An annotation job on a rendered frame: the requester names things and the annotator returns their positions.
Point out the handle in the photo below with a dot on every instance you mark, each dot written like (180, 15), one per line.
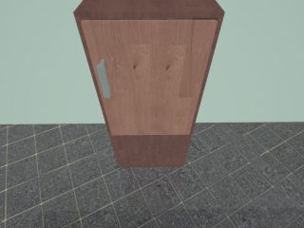
(103, 79)

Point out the cupboard door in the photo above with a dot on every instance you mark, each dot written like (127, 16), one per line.
(155, 70)

